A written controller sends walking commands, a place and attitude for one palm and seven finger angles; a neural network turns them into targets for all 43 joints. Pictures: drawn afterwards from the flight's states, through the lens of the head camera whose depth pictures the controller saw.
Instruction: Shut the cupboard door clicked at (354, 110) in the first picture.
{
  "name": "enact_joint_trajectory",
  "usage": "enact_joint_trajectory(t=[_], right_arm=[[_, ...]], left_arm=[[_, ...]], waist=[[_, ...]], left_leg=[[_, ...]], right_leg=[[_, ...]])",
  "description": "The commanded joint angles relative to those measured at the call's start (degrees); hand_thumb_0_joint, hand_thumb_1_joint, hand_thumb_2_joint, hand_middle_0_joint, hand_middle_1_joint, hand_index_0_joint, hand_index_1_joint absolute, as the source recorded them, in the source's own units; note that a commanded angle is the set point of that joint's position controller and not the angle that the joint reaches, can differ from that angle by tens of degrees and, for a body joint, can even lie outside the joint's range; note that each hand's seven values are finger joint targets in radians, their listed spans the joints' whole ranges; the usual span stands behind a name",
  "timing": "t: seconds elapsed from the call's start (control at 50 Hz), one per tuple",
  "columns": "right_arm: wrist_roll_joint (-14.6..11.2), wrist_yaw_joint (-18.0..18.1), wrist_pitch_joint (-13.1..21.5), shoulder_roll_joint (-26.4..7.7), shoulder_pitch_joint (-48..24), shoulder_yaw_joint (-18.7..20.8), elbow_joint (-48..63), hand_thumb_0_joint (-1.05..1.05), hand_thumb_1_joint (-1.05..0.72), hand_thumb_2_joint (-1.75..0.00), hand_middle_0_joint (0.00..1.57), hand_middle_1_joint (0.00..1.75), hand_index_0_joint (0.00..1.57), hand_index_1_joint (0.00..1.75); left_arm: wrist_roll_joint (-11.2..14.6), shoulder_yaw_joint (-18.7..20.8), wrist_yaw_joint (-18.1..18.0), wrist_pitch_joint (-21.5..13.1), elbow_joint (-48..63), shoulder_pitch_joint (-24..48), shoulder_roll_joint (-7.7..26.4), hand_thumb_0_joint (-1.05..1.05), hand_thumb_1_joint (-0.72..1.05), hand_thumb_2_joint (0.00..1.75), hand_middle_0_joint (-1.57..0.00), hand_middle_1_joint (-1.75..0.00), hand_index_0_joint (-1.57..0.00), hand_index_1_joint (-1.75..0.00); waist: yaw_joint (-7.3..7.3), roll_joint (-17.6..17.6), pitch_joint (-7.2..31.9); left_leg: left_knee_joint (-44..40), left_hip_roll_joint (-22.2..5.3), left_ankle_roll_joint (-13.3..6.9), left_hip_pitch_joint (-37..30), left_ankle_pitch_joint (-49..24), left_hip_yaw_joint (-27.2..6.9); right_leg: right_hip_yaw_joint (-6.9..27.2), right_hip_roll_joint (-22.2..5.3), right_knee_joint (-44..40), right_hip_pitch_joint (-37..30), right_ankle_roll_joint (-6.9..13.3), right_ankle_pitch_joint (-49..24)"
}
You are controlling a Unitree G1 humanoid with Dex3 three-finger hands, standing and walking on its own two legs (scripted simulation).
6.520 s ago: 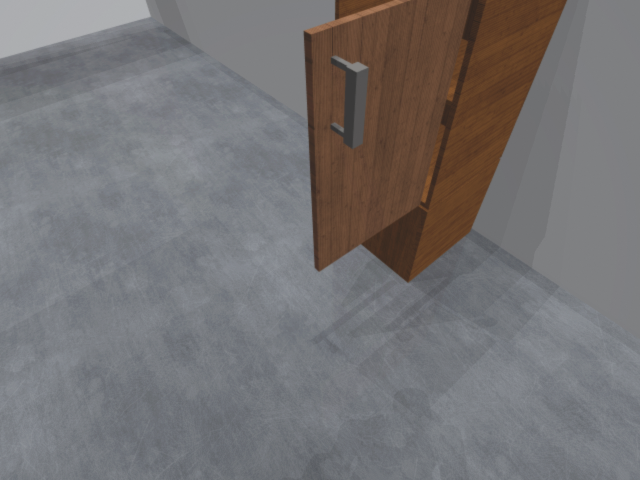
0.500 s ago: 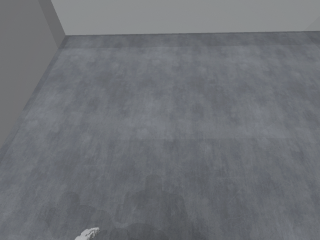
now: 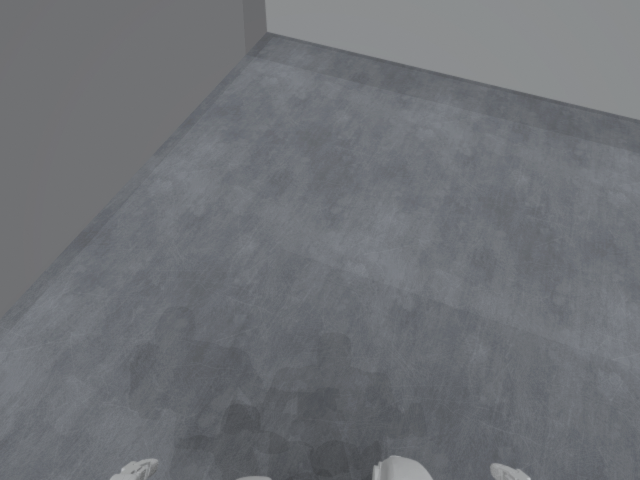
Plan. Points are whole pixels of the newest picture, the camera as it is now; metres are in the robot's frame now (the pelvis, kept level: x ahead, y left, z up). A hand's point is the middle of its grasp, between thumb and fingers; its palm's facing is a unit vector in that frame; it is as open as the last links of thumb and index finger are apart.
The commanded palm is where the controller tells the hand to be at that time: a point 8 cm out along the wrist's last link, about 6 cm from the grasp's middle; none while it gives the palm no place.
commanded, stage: walk to a spot facing it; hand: left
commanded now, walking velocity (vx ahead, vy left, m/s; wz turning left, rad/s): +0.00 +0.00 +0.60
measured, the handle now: out of the picture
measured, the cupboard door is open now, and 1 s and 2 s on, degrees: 88 88 88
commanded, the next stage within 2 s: none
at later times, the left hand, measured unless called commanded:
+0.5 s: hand out of the picture +0.03 +0.15 -0.16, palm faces +0.33 -0.91 -0.23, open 7.3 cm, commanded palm none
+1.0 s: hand out of the picture +0.03 +0.21 -0.15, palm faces +0.54 -0.80 -0.24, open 7.4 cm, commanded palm none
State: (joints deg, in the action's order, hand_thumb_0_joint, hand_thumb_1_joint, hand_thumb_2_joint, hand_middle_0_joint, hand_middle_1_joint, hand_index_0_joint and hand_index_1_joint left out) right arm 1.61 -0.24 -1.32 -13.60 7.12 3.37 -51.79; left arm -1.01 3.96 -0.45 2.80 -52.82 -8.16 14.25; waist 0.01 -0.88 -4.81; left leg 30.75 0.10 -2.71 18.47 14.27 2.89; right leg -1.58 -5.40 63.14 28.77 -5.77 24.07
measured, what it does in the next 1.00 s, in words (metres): steps on the spot, turning left: right foot, then left foot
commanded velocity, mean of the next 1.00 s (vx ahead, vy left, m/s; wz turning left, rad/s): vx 0.00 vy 0.00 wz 0.60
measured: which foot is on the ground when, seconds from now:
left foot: down 0.00-0.18, up 0.20-0.56, down 0.58-1.00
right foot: up 0.00-0.16, down 0.18-0.58, up 0.60-1.00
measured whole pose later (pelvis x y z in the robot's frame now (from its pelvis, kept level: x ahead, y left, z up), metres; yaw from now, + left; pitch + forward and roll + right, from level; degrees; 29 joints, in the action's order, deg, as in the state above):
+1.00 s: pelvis +0.04 -0.03 +0.01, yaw +35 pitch +3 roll -1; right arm 1.7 -0.5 -2.5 -11.6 12.2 3.8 -54.1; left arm -0.8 3.6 -0.6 2.7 -50.8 -5.6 13.3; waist -2.3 0.5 -4.5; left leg 27.6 3.2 -2.7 17.9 12.3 -4.7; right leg 0.5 -2.7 49.9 24.6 -5.4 23.3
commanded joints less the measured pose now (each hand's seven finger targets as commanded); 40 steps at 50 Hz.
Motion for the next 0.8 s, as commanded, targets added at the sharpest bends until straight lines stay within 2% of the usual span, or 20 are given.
enact_joint_trajectory(t=[0.0, 0.08, 0.12, 0.14, 0.16, 0.18, 0.2, 0.24, 0.28, 0.36, 0.46, 0.5, 0.52, 0.54, 0.56, 0.58, 0.64, 0.68, 0.74, 0.78], right_arm=[[0.0, 0.6, 0.5, -11.6, 3.6, 3.3, 2.5, 0.00, -0.90, -0.90, 0.20, 0.30, 0.20, 0.30], [0.0, 0.4, -0.3, -11.8, 1.2, 3.8, 3.2, 0.00, -0.90, -0.90, 0.20, 0.30, 0.20, 0.30], [-0.5, 0.3, -0.5, -11.0, -0.4, 3.9, 3.7, 0.00, -0.90, -0.90, 0.20, 0.30, 0.20, 0.30], [-1.1, 0.0, -0.5, -8.5, -0.4, 3.5, 4.0, 0.00, -0.90, -0.90, 0.20, 0.30, 0.20, 0.30], [-1.4, -0.3, -0.5, -4.0, 0.4, 3.0, 5.3, 0.00, -0.90, -0.90, 0.20, 0.30, 0.20, 0.30], [-1.0, -0.4, -0.8, -6.3, -0.2, 3.3, 5.3, 0.00, -0.90, -0.90, 0.20, 0.30, 0.20, 0.30], [-0.8, -0.8, -1.1, -5.7, 0.6, 3.0, 4.9, 0.00, -0.90, -0.90, 0.20, 0.30, 0.20, 0.30], [-0.5, -1.0, -2.1, -5.2, 1.9, 3.1, 2.0, 0.00, -0.90, -0.90, 0.20, 0.30, 0.20, 0.30], [-0.8, -1.3, -2.1, -4.1, 1.4, 2.5, 1.7, 0.00, -0.90, -0.90, 0.20, 0.30, 0.20, 0.30], [-1.0, -1.4, -1.9, -2.5, -2.7, 1.5, 2.3, 0.00, -0.90, -0.90, 0.20, 0.30, 0.20, 0.30], [-1.2, -1.8, -1.4, -1.9, -4.4, 1.0, 3.3, 0.00, -0.90, -0.90, 0.20, 0.30, 0.20, 0.30], [-1.0, -1.6, -1.0, -3.3, -1.3, 1.2, 3.0, 0.00, -0.90, -0.90, 0.20, 0.30, 0.20, 0.30], [-0.8, -1.5, -0.7, -4.9, 2.1, 1.8, 2.3, 0.00, -0.90, -0.90, 0.20, 0.30, 0.20, 0.30], [-0.4, -1.2, -0.2, -9.5, 6.6, 3.0, 1.4, 0.00, -0.90, -0.90, 0.20, 0.30, 0.20, 0.30], [-0.3, -0.7, 0.0, -15.7, 11.0, 4.7, 1.1, 0.00, -0.90, -0.90, 0.20, 0.30, 0.20, 0.30], [-0.6, -0.2, -0.6, -16.6, 13.1, 4.7, -0.4, 0.00, -0.90, -0.90, 0.20, 0.30, 0.20, 0.30], [-0.3, 1.0, -0.1, -12.2, 4.0, 3.5, 2.3, 0.00, -0.90, -0.90, 0.20, 0.30, 0.20, 0.30], [-0.3, 1.0, 0.3, -10.9, 1.5, 2.9, 2.9, 0.00, -0.90, -0.90, 0.20, 0.30, 0.20, 0.30], [-0.4, 0.9, 0.6, -10.6, 2.5, 2.7, 2.6, 0.00, -0.90, -0.90, 0.20, 0.30, 0.20, 0.30], [-0.4, 0.8, 0.6, -10.5, 3.5, 2.8, 2.1, 0.00, -0.90, -0.90, 0.20, 0.30, 0.20, 0.30]], left_arm=[[-0.2, 0.5, -0.2, -1.2, 5.4, 0.8, 3.0, 0.00, 0.90, 0.90, -0.20, -0.30, -0.20, -0.30], [0.1, 0.5, -0.4, -1.8, 5.6, -1.5, 3.0, 0.00, 0.90, 0.90, -0.20, -0.30, -0.20, -0.30], [0.3, 0.9, -0.6, -2.6, 4.7, -4.9, 3.8, 0.00, 0.90, 0.90, -0.20, -0.30, -0.20, -0.30], [-0.2, 1.5, -1.0, -3.3, 4.4, -7.5, 6.9, 0.00, 0.90, 0.90, -0.20, -0.30, -0.20, -0.30], [-1.1, 2.6, -1.6, -3.9, 4.5, -8.5, 12.6, 0.00, 0.90, 0.90, -0.20, -0.30, -0.20, -0.30], [-0.6, 2.2, -1.8, -3.7, 4.7, -7.8, 12.9, 0.00, 0.90, 0.90, -0.20, -0.30, -0.20, -0.30], [-0.4, 1.5, -1.7, -3.6, 5.6, -4.7, 10.5, 0.00, 0.90, 0.90, -0.20, -0.30, -0.20, -0.30], [0.0, 0.3, -1.7, -3.9, 6.0, -0.7, 6.5, 0.00, 0.90, 0.90, -0.20, -0.30, -0.20, -0.30], [0.1, 0.0, -1.8, -4.1, 5.9, -2.0, 5.2, 0.00, 0.90, 0.90, -0.20, -0.30, -0.20, -0.30], [-0.2, 0.8, -1.9, -4.3, 3.9, -7.9, 6.5, 0.00, 0.90, 0.90, -0.20, -0.30, -0.20, -0.30], [-0.9, 1.9, -1.6, -3.8, 3.3, -7.9, 8.9, 0.00, 0.90, 0.90, -0.20, -0.30, -0.20, -0.30], [-0.5, 2.1, -1.2, -3.7, 3.4, -6.6, 9.9, 0.00, 0.90, 0.90, -0.20, -0.30, -0.20, -0.30], [-0.1, 2.3, -1.0, -3.7, 3.6, -5.4, 9.8, 0.00, 0.90, 0.90, -0.20, -0.30, -0.20, -0.30], [0.4, 1.9, -0.6, -3.5, 4.9, -4.6, 8.2, 0.00, 0.90, 0.90, -0.20, -0.30, -0.20, -0.30], [0.7, 0.5, -0.3, -3.2, 7.5, -1.5, 3.7, 0.00, 0.90, 0.90, -0.20, -0.30, -0.20, -0.30], [0.2, 0.5, -0.8, -2.0, 8.9, 2.0, 4.6, 0.00, 0.90, 0.90, -0.20, -0.30, -0.20, -0.30], [-0.1, 1.1, -0.6, -0.9, 6.0, 2.4, 4.9, 0.00, 0.90, 0.90, -0.20, -0.30, -0.20, -0.30], [-0.4, 1.2, -0.1, -0.7, 4.5, -0.2, 4.7, 0.00, 0.90, 0.90, -0.20, -0.30, -0.20, -0.30], [-0.5, 1.3, -0.1, -0.7, 4.2, -1.2, 4.4, 0.00, 0.90, 0.90, -0.20, -0.30, -0.20, -0.30], [-0.5, 1.2, -0.1, -0.8, 4.7, -0.7, 4.4, 0.00, 0.90, 0.90, -0.20, -0.30, -0.20, -0.30]], waist=[[-1.80, 8.2, 8.2], [-0.73, 11.0, 8.1], [1.44, 9.2, 8.3], [2.68, 0.9, 9.4], [3.21, -18.4, 9.7], [3.15, -17.1, 8.8], [1.15, -11.1, 6.5], [-1.75, -12.5, 5.6], [-1.29, -12.9, 6.5], [1.63, -10.1, 8.7], [2.42, -11.4, 7.6], [0.40, -11.1, 8.4], [-1.91, -8.3, 10.0], [-4.56, 2.2, 13.4], [-7.08, 19.4, 14.8], [-7.43, 13.5, 14.8], [-3.36, 10.1, 6.8], [-1.20, 7.1, 5.4], [-0.76, 5.6, 5.4], [-1.03, 7.0, 6.3]], left_leg=[[-9.8, -13.9, -6.2, -8.5, -19.5, -14.9], [-7.4, -12.6, -5.4, -3.9, -18.1, -17.6], [-3.6, -9.9, -2.9, 1.4, -15.3, -17.2], [2.8, -5.8, 0.3, 7.3, -6.6, -14.2], [17.8, 3.7, 5.3, 16.8, 15.8, -3.8], [32.0, 1.6, 5.1, 16.0, 23.1, -5.0], [38.0, 0.2, 4.9, 15.5, 18.6, -6.2], [42.8, -2.0, 6.8, 16.8, 12.0, -4.8], [39.0, -2.1, 7.4, 16.6, 9.7, -2.7], [25.7, -1.9, 7.5, 14.6, 11.1, 0.7], [11.1, -1.2, 6.0, 6.9, 11.3, 4.4], [3.5, 0.0, 5.0, 0.5, 5.8, 5.7], [-3.0, -0.2, 4.2, -6.9, -1.1, 5.2], [-6.0, -7.3, 0.8, -18.6, -14.8, -3.7], [-7.6, -23.6, -7.6, -25.3, -39.2, -25.1], [-7.0, -25.8, -11.5, -22.6, -43.5, -24.1], [-11.1, -17.5, -7.4, -9.7, -19.6, -18.9], [-12.9, -14.6, -5.6, -7.3, -13.5, -16.5], [-13.9, -13.0, -5.4, -7.4, -10.9, -16.6], [-13.8, -12.8, -5.8, -8.8, -10.6, -17.9]], right_leg=[[0.4, 1.5, -8.8, -0.6, 0.1, -0.3], [-1.1, 4.3, -21.8, -9.5, 0.9, -1.7], [-1.9, 4.5, -33.8, -18.8, 1.3, -10.5], [3.9, -1.7, -42.5, -26.2, 2.7, -13.4], [20.7, -18.1, -47.6, -30.6, 8.9, -20.0], [22.2, -24.7, -47.3, -23.5, 14.1, -24.7], [16.2, -21.2, -46.4, -19.7, 14.7, -23.8], [7.4, -14.4, -43.4, -20.6, 10.9, -32.1], [0.5, -12.1, -41.5, -24.5, 9.4, -42.6], [-2.5, -13.7, -38.3, -32.8, 10.0, -51.4], [-4.8, -16.0, -35.4, -29.5, 10.7, -48.5], [-7.2, -15.5, -31.1, -26.4, 8.9, -47.2], [-9.1, -14.8, -25.6, -22.3, 6.9, -44.1], [-11.1, -11.1, -15.1, -11.4, 3.7, -29.6], [-9.4, -2.5, -0.3, 4.3, 0.0, 12.6], [-1.4, -2.1, 5.4, 6.0, 0.9, 14.7], [2.3, -2.5, 7.1, 5.2, 0.8, 2.8], [2.0, -1.6, 5.7, 3.8, 0.5, -2.0], [2.0, -0.5, 2.1, 3.4, 0.2, -4.2], [2.2, 0.0, 0.1, 3.6, -0.1, -4.4]])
